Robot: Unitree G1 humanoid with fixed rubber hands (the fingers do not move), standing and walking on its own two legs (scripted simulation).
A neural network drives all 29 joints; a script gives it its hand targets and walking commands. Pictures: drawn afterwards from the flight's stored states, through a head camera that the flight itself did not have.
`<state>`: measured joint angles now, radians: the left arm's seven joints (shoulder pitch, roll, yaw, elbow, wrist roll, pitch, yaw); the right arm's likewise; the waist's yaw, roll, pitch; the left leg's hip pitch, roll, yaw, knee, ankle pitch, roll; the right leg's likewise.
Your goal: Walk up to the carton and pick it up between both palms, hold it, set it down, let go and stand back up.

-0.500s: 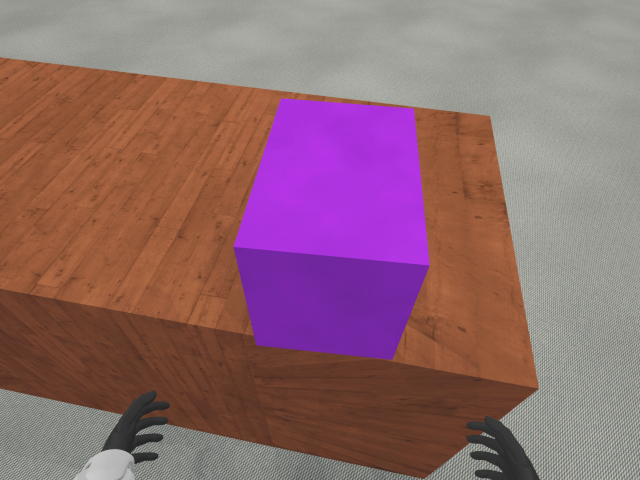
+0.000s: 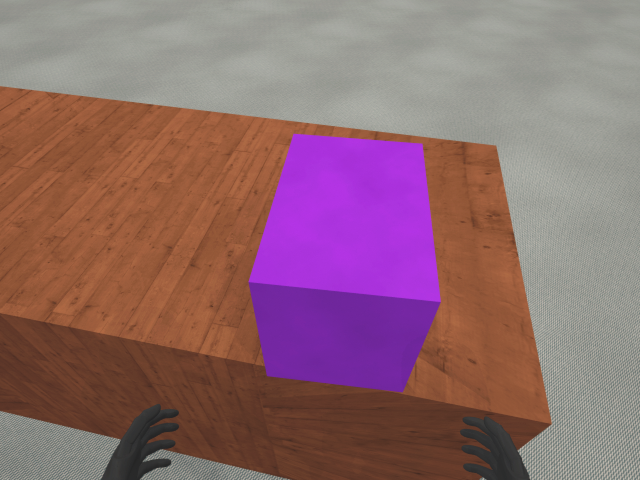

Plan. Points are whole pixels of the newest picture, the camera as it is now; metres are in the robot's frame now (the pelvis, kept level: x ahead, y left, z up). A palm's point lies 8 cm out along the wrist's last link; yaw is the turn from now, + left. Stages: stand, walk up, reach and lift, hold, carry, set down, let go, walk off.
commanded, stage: reach and lift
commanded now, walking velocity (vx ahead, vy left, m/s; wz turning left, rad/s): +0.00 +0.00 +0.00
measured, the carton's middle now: (346, 257) +0.43 +0.01 +0.03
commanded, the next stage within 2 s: none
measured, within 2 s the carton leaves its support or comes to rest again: neither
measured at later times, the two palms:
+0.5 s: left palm (134, 478) +0.14 +0.23 -0.02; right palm out of the picture +0.14 -0.19 -0.02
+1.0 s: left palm (143, 417) +0.18 +0.22 +0.03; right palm (523, 441) +0.19 -0.18 +0.03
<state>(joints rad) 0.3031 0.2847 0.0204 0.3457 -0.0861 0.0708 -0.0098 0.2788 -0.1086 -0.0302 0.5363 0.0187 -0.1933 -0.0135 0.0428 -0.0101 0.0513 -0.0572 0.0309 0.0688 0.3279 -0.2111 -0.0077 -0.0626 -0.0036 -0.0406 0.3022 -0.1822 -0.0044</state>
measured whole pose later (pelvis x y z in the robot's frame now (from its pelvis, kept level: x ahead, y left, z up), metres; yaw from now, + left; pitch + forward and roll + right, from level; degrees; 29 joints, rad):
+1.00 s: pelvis -0.01 +0.00 +0.00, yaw -1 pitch -3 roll +0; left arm 0.29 0.29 -0.06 -0.06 -0.24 0.11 0.05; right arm 0.35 -0.09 0.00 -0.06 0.16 0.03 -0.10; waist 0.06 -0.01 0.04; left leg -0.07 0.02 0.09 0.31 -0.18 0.00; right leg -0.10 -0.01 -0.02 0.31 -0.16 0.00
